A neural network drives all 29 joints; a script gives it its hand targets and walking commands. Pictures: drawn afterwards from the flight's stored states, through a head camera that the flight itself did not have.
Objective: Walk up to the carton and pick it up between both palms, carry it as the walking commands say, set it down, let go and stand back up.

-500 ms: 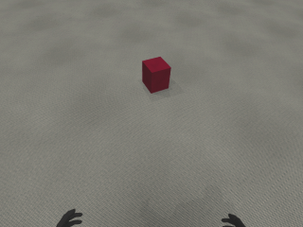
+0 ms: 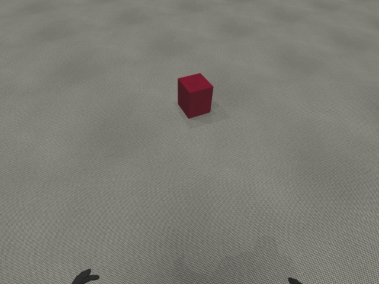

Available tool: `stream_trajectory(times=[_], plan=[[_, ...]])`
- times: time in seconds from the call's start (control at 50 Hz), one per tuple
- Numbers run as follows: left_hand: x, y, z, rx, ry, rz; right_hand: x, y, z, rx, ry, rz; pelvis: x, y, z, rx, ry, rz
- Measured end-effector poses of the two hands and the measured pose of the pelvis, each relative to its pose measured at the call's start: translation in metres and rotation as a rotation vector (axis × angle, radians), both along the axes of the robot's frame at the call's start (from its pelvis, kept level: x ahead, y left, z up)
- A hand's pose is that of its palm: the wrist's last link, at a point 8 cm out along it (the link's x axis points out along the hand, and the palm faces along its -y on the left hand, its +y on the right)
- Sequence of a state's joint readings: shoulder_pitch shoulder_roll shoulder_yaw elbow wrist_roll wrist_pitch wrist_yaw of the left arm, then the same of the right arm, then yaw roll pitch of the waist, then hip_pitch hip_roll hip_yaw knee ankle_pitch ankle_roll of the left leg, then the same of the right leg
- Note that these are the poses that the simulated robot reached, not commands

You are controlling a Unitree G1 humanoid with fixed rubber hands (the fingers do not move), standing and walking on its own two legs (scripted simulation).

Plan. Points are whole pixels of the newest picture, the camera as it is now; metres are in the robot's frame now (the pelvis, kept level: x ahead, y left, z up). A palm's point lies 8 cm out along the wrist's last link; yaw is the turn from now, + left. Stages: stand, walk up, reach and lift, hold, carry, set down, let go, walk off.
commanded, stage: stand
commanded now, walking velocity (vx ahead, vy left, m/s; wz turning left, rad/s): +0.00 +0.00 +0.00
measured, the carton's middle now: (194, 95) +1.57 -0.09 -0.63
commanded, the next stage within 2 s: walk up in 1.20 s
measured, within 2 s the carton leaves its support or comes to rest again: neither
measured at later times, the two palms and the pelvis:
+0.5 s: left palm out of the picture +0.09 +0.24 -0.12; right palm out of the picture +0.08 -0.26 -0.12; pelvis -0.01 +0.00 +0.00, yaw +0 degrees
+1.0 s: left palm out of the picture +0.07 +0.24 -0.12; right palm out of the picture +0.05 -0.27 -0.12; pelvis -0.02 -0.01 +0.01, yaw +0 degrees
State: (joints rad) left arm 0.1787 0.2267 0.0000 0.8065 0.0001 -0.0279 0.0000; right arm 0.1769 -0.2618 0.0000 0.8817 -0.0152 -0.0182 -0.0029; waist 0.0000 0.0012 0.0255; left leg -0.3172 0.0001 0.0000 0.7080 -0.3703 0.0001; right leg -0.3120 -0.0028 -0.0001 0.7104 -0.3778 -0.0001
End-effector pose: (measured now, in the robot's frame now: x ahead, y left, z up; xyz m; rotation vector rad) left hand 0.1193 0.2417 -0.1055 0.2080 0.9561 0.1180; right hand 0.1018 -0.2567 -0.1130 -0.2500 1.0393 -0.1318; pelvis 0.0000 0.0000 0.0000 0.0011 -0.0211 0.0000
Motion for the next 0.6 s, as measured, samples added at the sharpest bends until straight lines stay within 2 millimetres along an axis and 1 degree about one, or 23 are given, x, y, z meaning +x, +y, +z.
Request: stream_trajectory(times=[0.3, 0.52, 0.6], plan=[[-0.022, 0.003, -0.008, 0.001, 0.060, 0.015, -0.018, -0.004, -0.005, -0.008, 0.048, -0.014, -0.007, 0.000, 0.000, 0.000, -0.010, 0.000], [-0.025, 0.002, -0.012, -0.005, 0.070, 0.017, -0.024, -0.007, -0.005, -0.015, 0.064, -0.020, -0.011, -0.001, 0.000, 0.001, -0.016, 0.000], [-0.029, 0.002, -0.012, -0.004, 0.076, 0.018, -0.027, -0.009, -0.005, -0.016, 0.068, -0.022, -0.014, -0.002, 0.001, 0.002, -0.019, 0.000]])
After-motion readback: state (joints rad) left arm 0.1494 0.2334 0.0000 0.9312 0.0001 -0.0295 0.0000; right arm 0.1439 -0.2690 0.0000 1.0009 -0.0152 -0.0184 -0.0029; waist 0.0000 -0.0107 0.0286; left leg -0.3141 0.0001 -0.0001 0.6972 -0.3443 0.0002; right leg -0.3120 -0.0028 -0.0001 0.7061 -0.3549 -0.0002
